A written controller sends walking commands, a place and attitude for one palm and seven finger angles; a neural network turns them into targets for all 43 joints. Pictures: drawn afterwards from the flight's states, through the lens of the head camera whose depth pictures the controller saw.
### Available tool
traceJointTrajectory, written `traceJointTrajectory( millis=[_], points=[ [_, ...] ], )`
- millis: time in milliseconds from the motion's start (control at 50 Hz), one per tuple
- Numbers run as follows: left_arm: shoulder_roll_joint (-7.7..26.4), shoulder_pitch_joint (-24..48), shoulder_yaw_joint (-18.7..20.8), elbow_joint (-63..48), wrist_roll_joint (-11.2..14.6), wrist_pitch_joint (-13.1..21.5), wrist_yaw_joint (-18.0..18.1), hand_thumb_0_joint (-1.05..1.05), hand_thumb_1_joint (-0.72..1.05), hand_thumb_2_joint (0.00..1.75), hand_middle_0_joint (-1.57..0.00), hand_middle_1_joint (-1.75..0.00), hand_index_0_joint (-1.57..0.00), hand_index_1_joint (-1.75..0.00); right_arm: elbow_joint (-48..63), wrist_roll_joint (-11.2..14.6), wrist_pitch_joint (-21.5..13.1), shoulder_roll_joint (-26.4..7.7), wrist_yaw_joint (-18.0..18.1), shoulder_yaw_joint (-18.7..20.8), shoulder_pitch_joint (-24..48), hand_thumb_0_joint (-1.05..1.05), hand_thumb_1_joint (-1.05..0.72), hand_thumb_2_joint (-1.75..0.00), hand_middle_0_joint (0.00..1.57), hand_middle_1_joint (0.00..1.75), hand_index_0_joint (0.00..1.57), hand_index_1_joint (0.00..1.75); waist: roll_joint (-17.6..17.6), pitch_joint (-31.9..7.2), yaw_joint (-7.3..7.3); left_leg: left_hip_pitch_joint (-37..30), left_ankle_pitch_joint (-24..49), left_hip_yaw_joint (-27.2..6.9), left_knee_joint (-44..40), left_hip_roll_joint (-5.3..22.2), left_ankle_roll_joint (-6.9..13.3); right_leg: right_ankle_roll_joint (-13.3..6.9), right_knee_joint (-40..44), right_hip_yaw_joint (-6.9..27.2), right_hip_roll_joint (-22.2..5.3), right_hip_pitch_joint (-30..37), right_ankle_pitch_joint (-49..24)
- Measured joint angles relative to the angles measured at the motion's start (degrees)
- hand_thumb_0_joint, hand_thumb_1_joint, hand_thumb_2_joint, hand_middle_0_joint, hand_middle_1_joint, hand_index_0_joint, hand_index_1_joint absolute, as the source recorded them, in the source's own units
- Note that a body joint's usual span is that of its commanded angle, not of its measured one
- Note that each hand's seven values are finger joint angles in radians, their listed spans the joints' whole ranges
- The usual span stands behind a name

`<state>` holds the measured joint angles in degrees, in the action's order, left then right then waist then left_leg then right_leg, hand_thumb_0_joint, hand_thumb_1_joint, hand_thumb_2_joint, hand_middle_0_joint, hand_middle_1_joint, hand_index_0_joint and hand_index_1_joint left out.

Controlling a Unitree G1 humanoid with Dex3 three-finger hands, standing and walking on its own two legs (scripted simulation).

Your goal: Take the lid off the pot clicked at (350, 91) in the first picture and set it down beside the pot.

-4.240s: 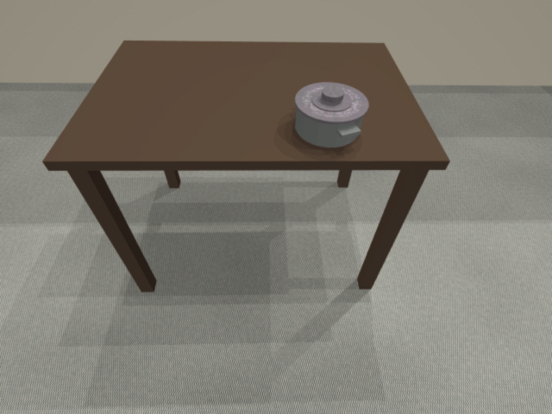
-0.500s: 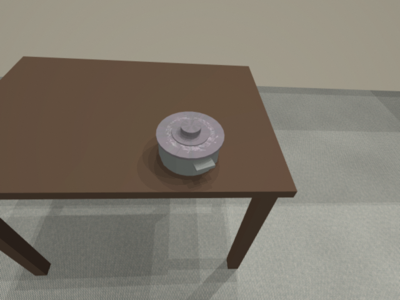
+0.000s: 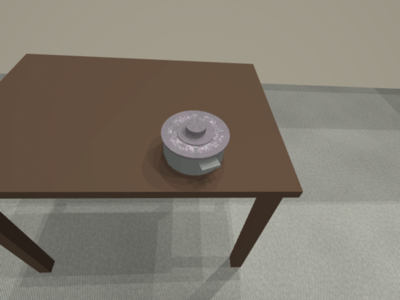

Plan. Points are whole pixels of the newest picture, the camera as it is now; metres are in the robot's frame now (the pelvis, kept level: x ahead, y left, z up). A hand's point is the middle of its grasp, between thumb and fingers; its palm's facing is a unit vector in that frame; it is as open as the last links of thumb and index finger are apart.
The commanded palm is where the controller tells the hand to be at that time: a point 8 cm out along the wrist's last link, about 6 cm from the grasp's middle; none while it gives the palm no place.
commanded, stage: shuffle to correct the standing spot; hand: left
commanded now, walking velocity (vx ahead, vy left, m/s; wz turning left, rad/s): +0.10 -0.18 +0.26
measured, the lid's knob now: (196, 127) +0.52 +0.04 +0.05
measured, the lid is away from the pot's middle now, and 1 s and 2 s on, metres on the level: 0.00 0.00 0.00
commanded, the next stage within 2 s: come to a stop and stand still in 1.20 s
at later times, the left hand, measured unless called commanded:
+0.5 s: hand out of the picture +0.03 +0.11 -0.19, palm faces +0.08 -0.99 -0.13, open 7.4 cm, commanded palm none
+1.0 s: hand out of the picture +0.13 +0.06 -0.20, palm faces +0.09 -0.99 -0.12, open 7.3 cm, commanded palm none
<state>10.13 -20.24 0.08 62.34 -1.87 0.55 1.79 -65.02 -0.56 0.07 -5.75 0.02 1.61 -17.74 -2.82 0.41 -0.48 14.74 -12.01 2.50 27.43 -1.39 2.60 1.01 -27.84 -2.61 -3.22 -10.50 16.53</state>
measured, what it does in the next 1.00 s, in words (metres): walks ahead: right foot, then left foot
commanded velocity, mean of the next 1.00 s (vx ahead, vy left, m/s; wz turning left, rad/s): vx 0.00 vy -0.18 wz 0.05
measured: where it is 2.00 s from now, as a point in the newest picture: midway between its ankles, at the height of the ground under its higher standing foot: outside the picture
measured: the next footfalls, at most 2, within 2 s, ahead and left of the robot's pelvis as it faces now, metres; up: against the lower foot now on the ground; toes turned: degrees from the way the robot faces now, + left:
right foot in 0.58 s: +0.12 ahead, -0.18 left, +0.00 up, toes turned +0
left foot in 0.84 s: +0.15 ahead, -0.03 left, +0.00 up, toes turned +11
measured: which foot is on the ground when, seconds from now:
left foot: down 0.00-0.58, up 0.60-0.82, down 0.84-1.00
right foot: down 0.00-0.38, up 0.40-0.56, down 0.58-0.86, up 0.88-1.00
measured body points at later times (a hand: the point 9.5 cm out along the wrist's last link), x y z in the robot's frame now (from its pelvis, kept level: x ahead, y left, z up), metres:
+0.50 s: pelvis +0.06 -0.05 -0.01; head +0.09 -0.02 +0.44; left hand +0.03 +0.16 -0.18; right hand +0.08 -0.27 -0.15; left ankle +0.03 +0.09 -0.74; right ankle +0.02 -0.15 -0.70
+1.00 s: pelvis +0.12 -0.11 +0.00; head +0.15 -0.06 +0.44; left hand +0.13 +0.11 -0.18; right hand +0.18 -0.34 -0.13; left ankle +0.12 -0.04 -0.74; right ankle +0.08 -0.25 -0.66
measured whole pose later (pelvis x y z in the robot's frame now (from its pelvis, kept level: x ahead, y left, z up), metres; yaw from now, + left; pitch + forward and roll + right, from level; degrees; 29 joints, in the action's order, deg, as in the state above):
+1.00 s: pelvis +0.12 -0.11 +0.00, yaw +3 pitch -1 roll -2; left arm 10.9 -14.2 3.0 56.5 -1.8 -3.9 1.3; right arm -59.1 -1.2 -0.4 -6.7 2.9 1.5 -11.1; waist -4.8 4.8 0.1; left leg 14.5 -17.3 7.4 32.3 1.8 3.8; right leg 0.9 -62.2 0.4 1.3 -24.1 27.0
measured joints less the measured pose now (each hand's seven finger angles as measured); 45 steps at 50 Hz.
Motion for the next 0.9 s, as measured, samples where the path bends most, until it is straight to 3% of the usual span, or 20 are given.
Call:
traceJointTrajectory(
  millis=[240,300,360,480,520,580,640,720,780,820,860,900],
  points=[
    [-1.5,-2.5,0.9,-0.5,0.2,0.1,0.0,0.0,0.91,0.9,-0.2,-0.3,-0.2,-0.3,1.0,-0.2,-0.1,-0.5,0.5,1.0,-0.4,0.01,-0.91,-0.9,0.2,0.3,0.2,0.29,1.7,-0.2,0.25,3.0,-4.4,-3.9,6.1,1.7,-1.6,-1.2,-1.7,-3.9,1.9,0.4,3.5],
    [-2.0,-3.2,1.1,-0.2,0.2,0.1,0.1,0.0,0.91,0.9,-0.2,-0.3,-0.2,-0.3,1.0,-0.3,-0.2,-0.7,0.8,1.1,0.2,0.01,-0.91,-0.9,0.2,0.3,0.2,0.29,1.0,-0.1,0.39,3.3,-7.0,-3.3,9.2,2.4,-1.5,-1.6,-3.3,-4.8,2.3,1.1,5.6],
    [-2.2,-3.3,1.1,0.7,0.2,-0.3,0.0,0.0,0.91,0.9,-0.2,-0.3,-0.2,-0.3,0.8,-0.5,-0.5,-0.6,1.3,1.0,1.5,0.01,-0.92,-0.9,0.2,0.3,0.2,0.29,-1.0,0.1,0.76,2.2,-8.6,-2.7,9.7,2.1,-2.6,-1.6,-5.7,-4.5,1.6,1.2,7.8],
    [-2.1,0.1,1.4,0.0,0.3,-1.9,-0.5,0.0,0.91,0.9,-0.2,-0.3,-0.2,-0.3,2.5,-1.2,-2.0,-0.5,2.4,0.9,2.7,0.01,-0.93,-0.9,0.2,0.3,0.2,0.29,-1.1,1.2,-0.17,-0.4,-7.4,-2.1,5.5,3.1,-3.2,-2.7,-21.8,-1.6,2.6,-7.7,14.0],
    [-1.7,2.1,1.9,-1.6,0.5,-1.8,-0.8,0.0,0.91,0.9,-0.2,-0.3,-0.2,-0.3,2.5,-1.3,-1.8,-0.6,2.4,0.9,2.5,0.01,-0.92,-0.9,0.2,0.3,0.2,0.29,-0.2,1.9,-0.23,-1.0,-6.5,-2.8,3.9,3.6,-4.0,-2.7,-20.2,-1.1,2.5,-9.3,13.0],
    [-0.4,3.3,2.6,-4.1,0.4,-0.6,-1.2,0.01,0.92,0.9,-0.2,-0.3,-0.2,-0.3,2.2,-1.1,-0.7,-1.1,2.0,1.1,1.9,0.01,-0.92,-0.9,0.2,0.3,0.2,0.29,0.9,2.0,0.3,-0.3,-8.0,-3.6,6.1,4.3,-5.4,-2.3,-6.8,-0.6,1.6,-7.0,2.3],
    [0.4,4.4,3.0,-5.0,-0.1,-0.6,-0.8,0.01,0.92,0.9,-0.2,-0.3,-0.2,-0.3,1.8,-0.7,0.8,-2.0,1.9,1.7,2.0,0.01,-0.92,-0.9,0.2,0.3,0.2,0.29,2.8,2.6,0.22,4.0,-16.1,-3.8,18.2,5.1,-3.6,-2.9,-8.2,-2.8,2.9,-6.3,2.2],
    [0.5,3.9,3.3,-6.4,-0.5,-1.4,-0.1,0.0,0.92,0.9,-0.2,-0.3,-0.2,-0.3,2.1,-0.7,1.7,-2.8,1.8,2.2,2.7,0.01,-0.91,-0.9,0.2,0.3,0.2,0.29,2.5,2.1,0.97,8.4,-18.0,-0.3,28.8,3.8,-2.7,-4.2,-5.7,-4.0,4.2,-3.7,3.5],
    [0.5,3.4,3.0,-6.7,-0.8,-1.8,0.3,0.0,0.91,0.9,-0.2,-0.3,-0.2,-0.3,3.6,-0.4,1.3,-2.8,2.0,2.1,4.4,0.01,-0.91,-0.9,0.2,0.3,0.2,0.29,1.2,2.5,1.15,7.8,-16.3,2.7,22.8,2.6,-2.6,-4.7,-4.9,-3.8,5.2,-2.6,3.6],
    [0.5,2.9,2.7,-6.6,-0.5,-2.2,0.2,0.0,0.91,0.9,-0.2,-0.3,-0.2,-0.3,4.5,-0.2,0.6,-2.6,2.1,1.7,5.4,0.01,-0.91,-0.9,0.2,0.3,0.2,0.29,0.6,2.7,0.84,5.1,-9.8,3.9,13.6,2.1,-2.4,-4.7,-5.6,-3.9,6.2,-2.2,4.4],
    [0.9,2.7,2.7,-6.1,0.1,-2.7,0.0,0.0,0.91,0.9,-0.2,-0.3,-0.2,-0.3,5.0,-0.3,-0.2,-1.6,2.3,1.1,6.4,0.01,-0.91,-0.9,0.2,0.3,0.19,0.29,-1.6,3.3,0.58,2.8,-6.6,5.1,9.8,1.5,1.0,-4.2,-9.6,-3.0,5.9,-3.1,5.9],
    [1.0,2.9,2.5,-5.5,0.4,-3.4,0.0,0.0,0.91,0.9,-0.2,-0.3,-0.2,-0.3,5.9,-0.5,-0.6,-0.8,2.2,0.3,6.8,0.01,-0.91,-0.9,0.2,0.3,0.19,0.29,-3.0,3.5,0.26,1.8,-7.6,5.9,9.7,1.8,2.3,-2.6,-19.7,-0.9,6.1,-6.6,11.1]
  ],
)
